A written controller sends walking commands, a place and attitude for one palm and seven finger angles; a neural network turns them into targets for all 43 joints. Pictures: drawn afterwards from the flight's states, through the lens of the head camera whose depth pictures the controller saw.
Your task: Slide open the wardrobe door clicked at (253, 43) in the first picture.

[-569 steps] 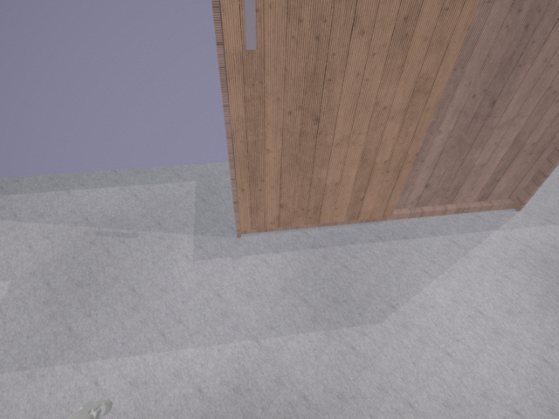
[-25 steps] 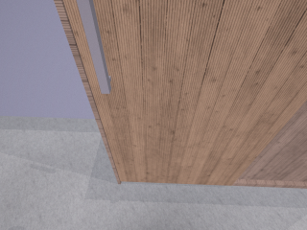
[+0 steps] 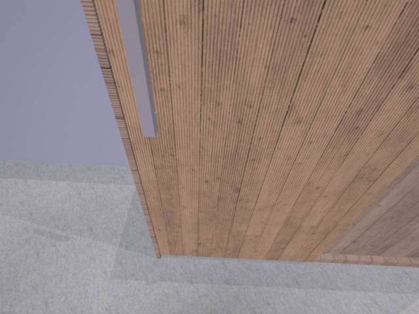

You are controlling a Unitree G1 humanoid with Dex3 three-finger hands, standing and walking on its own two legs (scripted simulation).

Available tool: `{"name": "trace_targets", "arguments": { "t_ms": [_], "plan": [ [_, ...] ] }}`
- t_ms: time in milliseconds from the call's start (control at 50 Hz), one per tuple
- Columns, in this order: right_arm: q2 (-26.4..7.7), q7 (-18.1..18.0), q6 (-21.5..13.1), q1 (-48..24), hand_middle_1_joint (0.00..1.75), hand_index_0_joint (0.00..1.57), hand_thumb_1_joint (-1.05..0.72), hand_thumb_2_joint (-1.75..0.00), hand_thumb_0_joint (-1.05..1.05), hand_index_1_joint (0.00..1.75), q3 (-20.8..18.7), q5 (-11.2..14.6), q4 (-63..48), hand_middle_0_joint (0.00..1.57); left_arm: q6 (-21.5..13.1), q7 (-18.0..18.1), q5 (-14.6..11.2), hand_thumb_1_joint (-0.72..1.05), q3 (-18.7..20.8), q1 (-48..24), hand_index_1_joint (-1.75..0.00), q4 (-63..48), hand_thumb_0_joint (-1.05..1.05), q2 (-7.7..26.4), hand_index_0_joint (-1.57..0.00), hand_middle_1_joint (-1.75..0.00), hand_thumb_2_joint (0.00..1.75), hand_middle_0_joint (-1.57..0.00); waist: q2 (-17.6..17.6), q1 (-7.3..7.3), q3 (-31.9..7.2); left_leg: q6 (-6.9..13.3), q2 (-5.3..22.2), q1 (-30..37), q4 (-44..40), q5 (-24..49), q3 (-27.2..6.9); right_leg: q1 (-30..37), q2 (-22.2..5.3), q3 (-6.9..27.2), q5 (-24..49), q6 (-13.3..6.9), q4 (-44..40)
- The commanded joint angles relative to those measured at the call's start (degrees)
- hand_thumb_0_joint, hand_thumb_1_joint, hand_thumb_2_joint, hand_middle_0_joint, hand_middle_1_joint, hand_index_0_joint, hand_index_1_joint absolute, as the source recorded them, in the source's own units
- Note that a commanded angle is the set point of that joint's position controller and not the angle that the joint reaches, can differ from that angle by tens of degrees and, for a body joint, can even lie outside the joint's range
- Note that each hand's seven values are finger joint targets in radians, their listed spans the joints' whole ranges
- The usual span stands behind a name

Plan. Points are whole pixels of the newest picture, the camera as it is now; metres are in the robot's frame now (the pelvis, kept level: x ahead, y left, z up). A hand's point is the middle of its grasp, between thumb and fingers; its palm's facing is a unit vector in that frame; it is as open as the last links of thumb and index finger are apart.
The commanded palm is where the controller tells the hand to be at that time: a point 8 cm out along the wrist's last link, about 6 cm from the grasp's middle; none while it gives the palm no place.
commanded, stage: look again from close up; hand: left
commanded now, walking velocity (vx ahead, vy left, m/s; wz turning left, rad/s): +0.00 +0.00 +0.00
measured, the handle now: (142, 66) +0.46 +0.16 +0.24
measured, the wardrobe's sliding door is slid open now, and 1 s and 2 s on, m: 0.00 0.00 0.00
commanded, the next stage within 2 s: raise the hand with hooked fingers in 0.78 s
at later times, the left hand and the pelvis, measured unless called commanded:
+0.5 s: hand out of the picture +0.00 +0.17 -0.18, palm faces +0.00 -0.98 -0.18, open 7.3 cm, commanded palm none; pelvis +0.01 +0.00 +0.00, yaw +0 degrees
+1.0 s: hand out of the picture +0.11 +0.20 -0.10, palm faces +0.23 -0.94 -0.24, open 7.3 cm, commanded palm +0.11 +0.23 -0.04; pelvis +0.00 -0.01 +0.00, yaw +2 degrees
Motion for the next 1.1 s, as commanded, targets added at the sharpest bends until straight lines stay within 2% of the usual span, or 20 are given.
{"name": "trace_targets", "arguments": {
  "t_ms": [0,80,180,240,320,480,600,680,840,860,880,900,920,940,960,980,1000,1020,1060,1080],
  "plan": [
    [-5.76,-0.34,-0.91,2.27,0.3,0.2,-0.9,-0.9,0.0,0.3,-1.23,-0.06,-1.35,0.2,-0.85,0.16,-0.02,0.9,1.17,4.73,-0.3,-1.35,0.0,5.67,-0.2,-0.3,0.9,-0.2,1.48,0.0,2.63,-1.39,8.26,4.45,-6.38,3.61,-9.55,-4.81,-4.22,4.37,6.92,-2.83,-5.23],
    [-6.16,-0.36,-0.72,1.78,0.3,0.2,-0.9,-0.9,0.0,0.3,-1.27,-0.13,-0.94,0.2,-0.58,0.05,-0.15,0.9,1.09,4.46,-0.3,-0.91,0.0,5.6,-0.2,-0.3,0.9,-0.2,2.46,-0.12,3.55,-1.62,8.45,4.58,-7.67,1.07,-9.81,-5.52,-4.11,4.17,5.36,-2.73,-5.43],
    [-6.37,-0.41,-0.71,1.52,0.3,0.2,-0.9,-0.9,0.0,0.3,-1.38,-0.08,-0.7,0.2,-0.51,0.01,-0.15,0.9,1.07,4.65,-0.3,-0.58,0.0,5.57,-0.2,-0.3,0.9,-0.2,2.08,-0.11,2.51,-1.56,8.66,5.35,-8.08,1.34,-9.99,-4.74,-4.14,4.15,5.83,-2.65,-5.66],
    [-6.36,-0.49,-0.92,1.54,0.3,0.2,-0.9,-0.9,0.0,0.3,-1.32,0.0,-0.31,0.2,-0.72,0.09,-0.17,0.9,1.15,4.57,-0.3,-0.41,0.0,5.87,-0.2,-0.3,0.9,-0.2,0.77,-0.01,0.73,-1.48,8.56,6.78,-6.66,6.14,-9.3,-3.48,-4.49,4.39,8.4,-2.54,-5.61],
    [-6.26,-0.59,-1.0,1.66,0.3,0.2,-0.9,-0.9,0.0,0.3,-1.34,0.02,0.3,0.2,-0.65,0.14,-0.16,0.9,1.18,4.47,-0.3,-0.1,0.0,5.9,-0.2,-0.3,0.9,-0.2,1.04,0.14,0.89,-1.4,8.68,7.01,-6.69,8.07,-9.18,-2.96,-4.63,4.08,8.84,-2.43,-5.68],
    [-6.23,-0.63,-0.81,1.98,0.3,0.2,-0.9,-0.9,0.0,0.3,-1.28,-0.05,0.94,0.2,-0.33,0.09,-0.21,0.9,1.25,4.4,-0.3,0.35,0.0,5.72,-0.2,-0.3,0.9,-0.2,1.56,0.14,2.74,-1.55,8.92,6.24,-8.91,4.09,-9.99,-3.6,-4.43,3.85,6.25,-2.42,-6.09],
    [-5.87,-0.69,-0.92,2.36,0.3,0.2,-0.9,-0.9,0.0,0.3,-1.28,0.04,1.31,0.2,-0.46,0.15,-0.1,0.9,1.36,4.21,-0.3,0.46,0.0,6.0,-0.2,-0.3,0.9,-0.2,0.72,0.32,2.37,-1.38,8.81,6.73,-8.15,7.57,-9.69,-2.44,-4.76,3.63,7.79,-2.3,-6.62],
    [-6.09,-0.64,-0.66,2.26,0.3,0.2,-0.9,-0.9,0.0,0.3,-1.29,-0.08,1.41,0.2,-0.26,0.05,-0.18,0.9,1.27,4.21,-0.3,0.7,0.0,5.65,-0.2,-0.3,0.9,-0.2,0.87,0.06,4.38,-1.74,8.79,6.03,-9.94,2.06,-10.13,-4.33,-4.61,3.83,5.14,-2.4,-6.96],
    [-5.89,-0.58,-0.7,2.35,0.3,0.2,-0.9,-0.9,0.0,0.3,-1.39,-0.08,1.58,0.2,-0.48,0.01,-0.22,0.9,1.35,4.4,-0.3,0.68,0.0,5.65,-0.2,-0.3,0.9,-0.2,1.26,0.1,3.35,-1.82,8.67,6.71,-9.75,2.2,-9.69,-3.98,-4.77,4.11,5.54,-2.57,-7.4],
    [-7.79,-0.1,-0.68,-0.42,0.3,0.2,-0.9,-0.9,0.0,0.3,-1.15,0.32,-2.39,0.2,-1.27,1.96,0.79,0.9,0.49,4.9,-0.3,1.28,0.0,5.72,-0.2,-0.3,0.9,-0.2,2.47,0.0,6.02,-3.3,9.2,2.79,0.02,11.85,-9.59,-6.42,-5.44,4.65,9.67,-2.23,-7.04],
    [-16.18,-2.42,-8.16,2.36,0.3,0.2,-0.9,-0.9,0.0,0.3,-3.2,3.38,-23.65,0.2,-12.03,2.04,-10.65,0.88,8.74,-33.41,-0.32,-88.11,0.0,19.46,-0.2,-0.32,0.89,-0.2,10.66,-7.09,-23.97,-5.13,3.02,23.21,-2.41,14.26,-11.48,-5.16,1.09,-1.99,15.1,-2.21,-0.48],
    [-11.36,-4.3,-12.8,-3.31,0.3,0.2,-0.9,-0.9,0.0,0.3,0.21,3.79,-20.82,0.2,-10.61,4.0,-7.8,0.85,11.57,-26.58,-0.33,-88.57,0.0,23.38,-0.2,-0.33,0.88,-0.2,19.92,-2.19,-20.58,-7.84,6.48,24.21,-5.08,15.62,-12.04,-8.0,0.59,-1.29,6.0,-2.43,6.28],
    [-11.52,-3.99,-15.52,-1.24,0.3,0.2,-0.9,-0.9,0.0,0.3,-0.81,2.45,-18.62,0.2,-8.41,5.88,-7.34,0.83,6.51,-10.62,-0.34,-76.38,0.0,14.49,-0.21,-0.34,0.87,-0.21,18.31,-0.8,-21.49,-8.81,7.18,21.05,-7.27,11.43,-13.68,-10.71,0.79,-1.75,-2.27,-2.95,8.33],
    [-8.04,-3.05,-15.95,-0.59,0.3,0.2,-0.9,-0.9,0.0,0.3,-0.67,3.83,-16.68,0.2,-2.39,6.0,-7.57,0.81,-1.75,8.12,-0.36,-60.07,0.0,0.53,-0.21,-0.36,0.86,-0.21,10.45,-2.21,-9.6,-7.36,7.26,14.3,-9.29,3.3,-14.75,-15.98,1.11,-2.04,-3.49,-2.32,9.47],
    [-10.33,-2.8,-16.43,-0.58,0.3,0.2,-0.9,-0.9,0.0,0.3,-1.2,4.3,-20.85,0.2,-2.48,5.33,-10.8,0.78,-2.34,2.69,-0.37,-71.69,0.0,0.28,-0.21,-0.37,0.85,-0.21,11.12,-1.85,-6.45,-5.89,6.21,9.45,-8.25,-4.25,-14.91,-14.36,0.56,-2.35,-2.41,-2.04,8.01],
    [-11.78,-3.24,-17.35,-2.9,0.3,0.2,-0.9,-0.9,0.0,0.3,-1.81,4.36,-22.87,0.2,-4.73,4.39,-11.24,0.76,-0.19,0.72,-0.39,-74.94,0.0,3.08,-0.21,-0.39,0.84,-0.21,8.15,-2.14,-5.23,-4.99,5.69,6.96,-5.97,-9.64,-14.57,-13.6,0.57,-2.37,-1.6,-1.95,4.24],
    [-12.04,-3.52,-18.3,-3.86,0.3,0.2,-0.9,-0.9,0.0,0.3,-2.02,3.99,-24.86,0.2,-7.42,3.36,-10.7,0.74,0.89,0.86,-0.4,-75.01,0.0,3.99,-0.21,-0.4,0.83,-0.21,5.64,-2.47,-4.17,-4.48,4.09,4.58,-2.79,-9.32,-13.45,-12.44,0.59,-2.37,-0.19,-2.0,1.57],
    [-12.6,-3.31,-17.91,-3.11,0.3,0.2,-0.9,-0.9,0.0,0.3,-2.75,2.76,-25.07,0.2,-9.32,2.29,-10.4,0.71,3.96,3.52,-0.42,-68.68,0.0,5.95,-0.21,-0.42,0.82,-0.21,-3.05,-3.12,-2.29,-4.14,3.48,1.39,0.04,-8.56,-13.27,-15.27,1.38,-2.38,-1.7,-1.91,0.21],
    [-13.08,-2.41,-16.31,-4.71,0.3,0.2,-0.9,-0.9,0.0,0.3,-3.7,2.08,-26.03,0.2,-14.73,-3.6,-12.3,0.67,6.2,12.59,-0.45,-54.04,0.0,2.63,-0.22,-0.45,0.8,-0.22,-16.91,-1.36,3.32,-4.57,3.38,-7.25,5.65,-5.0,-11.93,-22.09,2.54,-4.74,-3.46,-1.73,3.97],
    [-12.94,-1.88,-15.63,-6.15,0.3,0.2,-0.9,-0.9,0.0,0.3,-4.3,1.9,-27.02,0.2,-17.98,-7.74,-13.62,0.64,7.23,17.3,-0.47,-50.27,0.0,1.72,-0.22,-0.47,0.79,-0.22,-20.9,0.45,3.11,-4.92,2.68,-11.6,8.18,-4.34,-10.59,-23.67,2.65,-4.59,-4.38,-1.74,5.94]
  ]
}}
